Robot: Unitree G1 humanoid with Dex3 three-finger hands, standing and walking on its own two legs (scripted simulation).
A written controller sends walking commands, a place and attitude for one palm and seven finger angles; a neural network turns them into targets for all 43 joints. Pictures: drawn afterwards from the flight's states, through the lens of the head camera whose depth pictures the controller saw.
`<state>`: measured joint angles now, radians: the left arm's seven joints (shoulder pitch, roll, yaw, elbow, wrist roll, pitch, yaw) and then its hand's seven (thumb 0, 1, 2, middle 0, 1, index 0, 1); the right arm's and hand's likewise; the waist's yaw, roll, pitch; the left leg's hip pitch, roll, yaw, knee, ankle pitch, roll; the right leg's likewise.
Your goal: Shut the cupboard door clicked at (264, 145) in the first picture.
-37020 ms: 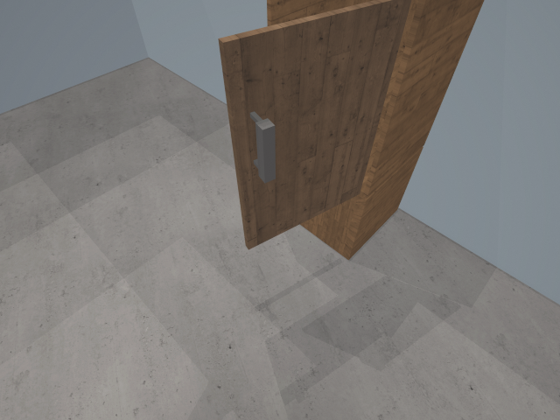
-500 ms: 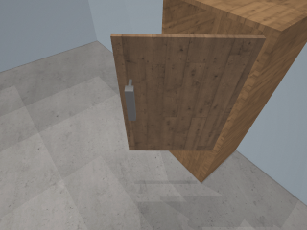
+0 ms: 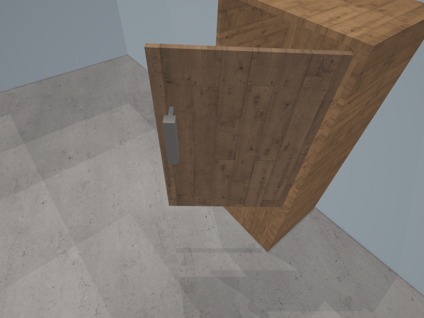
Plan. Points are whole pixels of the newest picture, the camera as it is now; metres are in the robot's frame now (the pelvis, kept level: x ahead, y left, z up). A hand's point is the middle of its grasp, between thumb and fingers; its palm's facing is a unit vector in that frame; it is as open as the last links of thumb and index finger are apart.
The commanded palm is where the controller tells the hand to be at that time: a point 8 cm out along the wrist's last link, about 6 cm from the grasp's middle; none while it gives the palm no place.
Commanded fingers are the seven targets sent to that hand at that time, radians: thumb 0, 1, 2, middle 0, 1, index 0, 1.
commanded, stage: look again from close up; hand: left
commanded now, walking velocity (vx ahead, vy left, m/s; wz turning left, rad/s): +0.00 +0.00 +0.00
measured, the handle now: (172, 135) +0.52 +0.12 +0.03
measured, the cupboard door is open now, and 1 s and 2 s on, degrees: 51 51 51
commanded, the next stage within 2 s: shuffle to correct the standing spot in 0.52 s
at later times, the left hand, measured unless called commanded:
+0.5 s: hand out of the picture +0.04 +0.18 -0.18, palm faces +0.01 -0.98 -0.21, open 7.4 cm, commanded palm none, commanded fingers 0.00 0.90 0.90 -0.20 -0.30 -0.20 -0.30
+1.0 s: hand out of the picture +0.03 +0.16 -0.19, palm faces -0.01 -0.98 -0.21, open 7.4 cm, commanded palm none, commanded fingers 0.00 0.90 0.90 -0.20 -0.30 -0.20 -0.30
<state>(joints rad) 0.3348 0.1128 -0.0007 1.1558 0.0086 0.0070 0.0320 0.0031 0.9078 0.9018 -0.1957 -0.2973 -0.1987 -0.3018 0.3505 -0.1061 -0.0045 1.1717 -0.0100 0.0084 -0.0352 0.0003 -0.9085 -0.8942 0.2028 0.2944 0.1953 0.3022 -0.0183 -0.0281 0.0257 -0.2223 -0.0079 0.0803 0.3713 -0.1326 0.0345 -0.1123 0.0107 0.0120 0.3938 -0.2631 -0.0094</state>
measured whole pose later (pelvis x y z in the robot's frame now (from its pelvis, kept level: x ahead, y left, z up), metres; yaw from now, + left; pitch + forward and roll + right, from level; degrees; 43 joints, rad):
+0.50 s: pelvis +0.03 +0.01 -0.01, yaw +0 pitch -1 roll +0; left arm 0.29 0.18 -0.01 1.06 0.02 -0.02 0.04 0.00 0.91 0.90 -0.20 -0.30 -0.20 -0.30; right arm 0.24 -0.18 0.01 1.08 -0.01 -0.03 -0.02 0.01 -0.92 -0.89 0.20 0.29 0.20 0.30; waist 0.00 -0.02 0.01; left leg -0.26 -0.02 0.09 0.51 -0.24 0.05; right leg -0.13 0.00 0.02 0.50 -0.36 0.00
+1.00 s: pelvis +0.04 -0.03 -0.02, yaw -1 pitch +1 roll +0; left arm 0.33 0.18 0.02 1.05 0.04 0.01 0.01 0.00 0.91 0.90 -0.20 -0.30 -0.20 -0.30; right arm 0.28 -0.17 -0.02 1.08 -0.02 0.02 -0.03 0.00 -0.91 -0.89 0.21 0.29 0.20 0.30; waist -0.01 0.00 0.02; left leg -0.34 0.05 0.08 0.70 -0.42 0.02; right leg -0.23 0.02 -0.09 0.58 -0.35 -0.05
